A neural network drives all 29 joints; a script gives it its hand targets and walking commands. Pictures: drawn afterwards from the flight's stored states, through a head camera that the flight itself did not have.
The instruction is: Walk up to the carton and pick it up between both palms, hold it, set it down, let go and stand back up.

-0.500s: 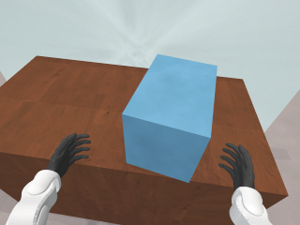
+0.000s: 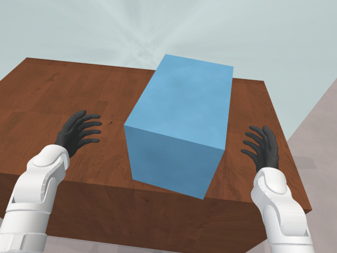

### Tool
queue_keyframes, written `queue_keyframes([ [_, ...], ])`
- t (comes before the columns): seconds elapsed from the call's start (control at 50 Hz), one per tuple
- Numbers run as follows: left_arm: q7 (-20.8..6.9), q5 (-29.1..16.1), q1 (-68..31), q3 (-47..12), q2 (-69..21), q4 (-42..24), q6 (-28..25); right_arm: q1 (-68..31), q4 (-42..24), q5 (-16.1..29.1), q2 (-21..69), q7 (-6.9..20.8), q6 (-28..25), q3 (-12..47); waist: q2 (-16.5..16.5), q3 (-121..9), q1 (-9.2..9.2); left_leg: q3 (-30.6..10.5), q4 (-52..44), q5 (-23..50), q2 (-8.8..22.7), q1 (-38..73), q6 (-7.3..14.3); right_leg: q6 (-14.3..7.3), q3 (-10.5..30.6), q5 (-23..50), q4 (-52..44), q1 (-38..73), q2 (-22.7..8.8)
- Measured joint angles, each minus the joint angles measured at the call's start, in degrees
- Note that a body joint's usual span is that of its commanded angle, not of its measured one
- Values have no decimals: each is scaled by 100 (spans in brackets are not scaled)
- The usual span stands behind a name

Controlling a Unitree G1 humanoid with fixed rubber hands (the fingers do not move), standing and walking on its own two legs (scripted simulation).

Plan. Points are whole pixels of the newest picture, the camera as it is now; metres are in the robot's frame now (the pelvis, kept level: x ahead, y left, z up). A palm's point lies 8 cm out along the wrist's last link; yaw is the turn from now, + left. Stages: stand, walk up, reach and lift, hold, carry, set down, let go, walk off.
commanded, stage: reach and lift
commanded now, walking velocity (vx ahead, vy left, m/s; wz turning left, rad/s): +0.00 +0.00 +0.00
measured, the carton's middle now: (183, 122) +0.45 -0.05 +0.05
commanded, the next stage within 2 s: none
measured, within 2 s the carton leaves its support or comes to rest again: neither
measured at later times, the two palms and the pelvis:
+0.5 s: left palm (82, 106) +0.41 +0.20 +0.15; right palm (264, 132) +0.34 -0.21 +0.14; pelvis -0.01 +0.00 +0.00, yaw +1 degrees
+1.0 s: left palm (89, 79) +0.45 +0.18 +0.20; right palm (263, 105) +0.38 -0.21 +0.18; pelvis -0.01 +0.00 +0.00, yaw +2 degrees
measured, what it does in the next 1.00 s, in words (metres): stands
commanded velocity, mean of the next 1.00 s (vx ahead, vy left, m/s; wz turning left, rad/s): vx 0.00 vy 0.00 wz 0.00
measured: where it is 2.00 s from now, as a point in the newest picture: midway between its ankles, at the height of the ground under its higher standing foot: outside the picture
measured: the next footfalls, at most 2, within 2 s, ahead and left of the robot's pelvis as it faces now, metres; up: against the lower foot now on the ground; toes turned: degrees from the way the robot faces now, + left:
none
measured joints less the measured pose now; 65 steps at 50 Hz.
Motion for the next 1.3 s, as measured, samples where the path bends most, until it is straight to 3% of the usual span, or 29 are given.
queue_keyframes([
  [0.16,59,33,-784,-78,64,507,260,-894,634,96,-93,4,127,-120,-15,-75,-118,2,98,16,-15,-165,15,12,8,51,28,-129,-14],
  [0.3,68,29,-1529,-178,160,1371,240,-1580,1311,132,-95,17,195,-152,18,-188,-224,-23,99,41,-27,-237,7,4,-16,45,59,-200,-27],
  [0.8,170,72,-3382,-374,127,3702,-346,-3447,3380,29,-69,92,-169,-237,3,-469,-618,-83,1,189,-62,-617,0,0,-86,177,-84,-515,-69],
  [1.08,362,-310,-4846,-1169,127,6118,-1276,-4886,5530,-39,-187,295,-644,-345,66,-914,-842,-157,201,179,-71,-1099,4,-4,-171,226,-48,-888,-83],
  [1.3,474,-543,-5488,-1585,29,7203,-1858,-5526,6314,164,-87,182,-1053,-226,89,-1152,-1043,-218,227,253,-60,-1555,-43,-50,-235,265,5,-1332,-76],
])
